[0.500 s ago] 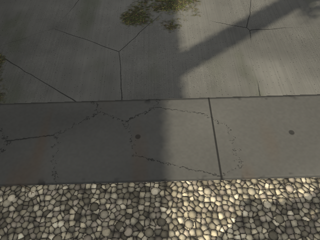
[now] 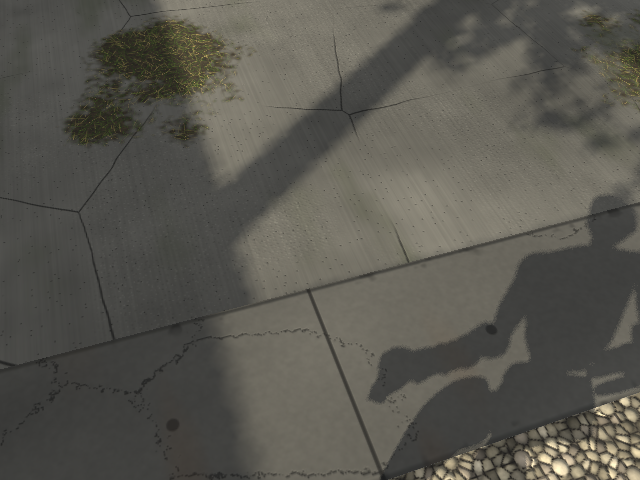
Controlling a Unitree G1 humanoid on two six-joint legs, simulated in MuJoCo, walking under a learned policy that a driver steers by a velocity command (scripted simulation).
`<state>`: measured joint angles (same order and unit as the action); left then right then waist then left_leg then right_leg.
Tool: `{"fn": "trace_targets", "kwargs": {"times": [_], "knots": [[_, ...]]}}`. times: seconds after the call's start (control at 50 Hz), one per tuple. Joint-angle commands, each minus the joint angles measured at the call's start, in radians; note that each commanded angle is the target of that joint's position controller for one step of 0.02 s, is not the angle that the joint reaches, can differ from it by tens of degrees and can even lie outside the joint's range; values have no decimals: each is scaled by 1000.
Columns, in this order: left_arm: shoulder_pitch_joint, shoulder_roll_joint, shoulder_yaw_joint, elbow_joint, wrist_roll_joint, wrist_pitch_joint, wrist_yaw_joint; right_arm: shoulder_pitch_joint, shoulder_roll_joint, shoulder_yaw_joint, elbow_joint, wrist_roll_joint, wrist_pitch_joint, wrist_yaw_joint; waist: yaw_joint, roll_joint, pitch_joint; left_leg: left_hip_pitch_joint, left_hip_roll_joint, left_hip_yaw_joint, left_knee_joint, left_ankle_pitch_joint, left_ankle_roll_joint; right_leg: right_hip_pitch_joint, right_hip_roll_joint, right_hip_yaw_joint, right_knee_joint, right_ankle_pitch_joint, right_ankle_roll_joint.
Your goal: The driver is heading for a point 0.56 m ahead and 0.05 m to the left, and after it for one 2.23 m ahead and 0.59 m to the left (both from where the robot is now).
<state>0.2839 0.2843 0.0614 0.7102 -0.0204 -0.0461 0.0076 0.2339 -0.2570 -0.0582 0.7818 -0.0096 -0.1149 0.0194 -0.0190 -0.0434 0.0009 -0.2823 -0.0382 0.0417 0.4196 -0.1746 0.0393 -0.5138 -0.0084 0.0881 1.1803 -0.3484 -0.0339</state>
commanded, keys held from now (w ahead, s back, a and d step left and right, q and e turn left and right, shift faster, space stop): w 0.18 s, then no key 0.56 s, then q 0.26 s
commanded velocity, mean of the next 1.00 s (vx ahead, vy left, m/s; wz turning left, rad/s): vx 0.21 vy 0.00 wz -0.02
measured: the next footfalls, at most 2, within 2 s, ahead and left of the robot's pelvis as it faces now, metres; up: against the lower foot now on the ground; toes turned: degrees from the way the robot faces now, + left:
right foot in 0.32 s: +0.32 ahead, -0.16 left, +0.00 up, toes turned -3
left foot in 0.62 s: +0.30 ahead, +0.09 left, +0.00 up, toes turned +5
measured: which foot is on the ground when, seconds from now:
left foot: down 0.00-0.34, up 0.36-0.60, down 0.62-1.00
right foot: up 0.00-0.30, down 0.32-1.00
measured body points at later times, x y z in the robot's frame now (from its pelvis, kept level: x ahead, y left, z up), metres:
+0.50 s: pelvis +0.21 -0.06 +0.00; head +0.24 -0.08 +0.44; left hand +0.38 +0.18 -0.10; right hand +0.28 -0.34 -0.14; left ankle +0.18 +0.10 -0.68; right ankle +0.28 -0.15 -0.74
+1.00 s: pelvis +0.27 -0.03 +0.00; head +0.29 -0.03 +0.45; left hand +0.44 +0.26 -0.08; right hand +0.44 -0.31 -0.09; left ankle +0.26 +0.08 -0.74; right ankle +0.28 -0.16 -0.74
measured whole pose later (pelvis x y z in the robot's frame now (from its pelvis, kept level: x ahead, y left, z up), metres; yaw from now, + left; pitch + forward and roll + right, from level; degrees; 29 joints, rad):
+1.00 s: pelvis +0.27 -0.03 +0.00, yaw +3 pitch +1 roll -1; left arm 0.14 0.30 0.09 0.66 0.02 -0.09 0.03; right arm 0.16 -0.32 -0.05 0.73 -0.02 -0.10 0.03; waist -0.01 0.01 0.02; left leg -0.27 0.02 0.03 0.54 -0.28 0.05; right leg -0.26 -0.04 -0.09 0.50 -0.25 -0.02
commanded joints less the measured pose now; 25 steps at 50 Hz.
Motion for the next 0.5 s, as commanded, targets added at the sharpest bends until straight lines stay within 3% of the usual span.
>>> {"fn": "trace_targets", "kwargs": {"times": [0.02,0.08,0.18,0.22,0.26,0.3,0.32,0.34,0.36,0.38,0.4,0.42,0.44,0.48,0.5], "knots": [[-2,37,10,-81,4,-12,-4,20,-110,-24,-26,8,-18,3,16,132,-12,139,268,-277,-241,134,189,-168,-81,20,-77,57,6],[-87,21,-3,-108,16,-21,-7,43,-148,-32,-4,16,-12,-1,0,107,-8,163,272,-210,-263,239,197,-193,-104,-15,-241,175,21],[-239,7,-14,-141,3,-36,-27,113,-177,-31,32,32,12,-4,-60,124,22,168,239,-109,-251,222,154,-96,-70,-81,-511,348,23],[-282,13,-10,-160,3,-40,-36,136,-180,-28,50,32,27,-5,-67,132,37,207,254,-109,-204,338,139,-73,-42,-95,-576,336,13],[-275,30,-2,-168,8,-46,-44,135,-190,-28,61,36,39,-10,-44,154,12,257,265,-107,-122,461,109,-15,-18,-97,-638,308,-14],[-113,77,24,-113,28,-49,-39,104,-187,-24,57,40,44,-18,47,138,-85,234,207,-66,63,610,59,239,32,-128,-744,426,-56],[-4,141,43,-91,42,-47,-27,107,-155,-11,43,24,37,-22,88,86,-177,120,151,-26,239,464,10,457,-66,-47,-712,730,-98],[87,208,48,-91,74,-34,-14,181,-66,23,21,-7,22,-17,83,-140,-324,-210,40,7,602,-96,-63,817,-345,264,-635,1122,-251],[107,168,31,-80,57,-21,-19,283,-71,29,59,1,20,-8,62,-213,-470,-270,26,-128,776,-524,-80,864,-451,421,-658,1230,-349],[67,135,27,-73,35,-10,-29,251,-152,6,67,32,31,-4,69,-138,-405,-317,68,-145,844,-495,-87,760,-395,353,-701,1032,-337],[-13,100,16,-79,23,-9,-31,151,-154,4,47,38,43,-10,57,-75,-272,-364,101,-113,824,-446,-88,637,-330,259,-736,898,-287],[-80,65,3,-77,22,-11,-32,104,-136,3,43,27,60,-20,31,-18,-189,-345,129,-108,755,-386,-94,501,-282,194,-781,800,-248],[-140,48,-4,-78,26,-13,-35,105,-123,1,47,19,82,-31,-8,-23,-145,-257,149,-108,677,-337,-101,362,-244,134,-824,742,-218],[-195,65,5,-65,51,-16,-34,144,-74,9,64,9,106,-43,-51,-65,-126,-82,126,-70,556,-248,-115,183,-200,44,-876,717,-211],[-235,102,17,-96,55,-72,-58,252,-58,28,80,-72,72,-1,-118,-87,-97,12,136,-34,552,-193,-143,58,-171,23,-925,524,-199]]}}
Keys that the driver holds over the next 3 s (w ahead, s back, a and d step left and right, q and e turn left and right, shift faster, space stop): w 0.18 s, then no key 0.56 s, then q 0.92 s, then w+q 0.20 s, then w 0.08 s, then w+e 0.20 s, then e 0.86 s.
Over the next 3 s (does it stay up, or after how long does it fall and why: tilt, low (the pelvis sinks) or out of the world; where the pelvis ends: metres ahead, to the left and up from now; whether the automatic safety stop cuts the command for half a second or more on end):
stays up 0.49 0.28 0.01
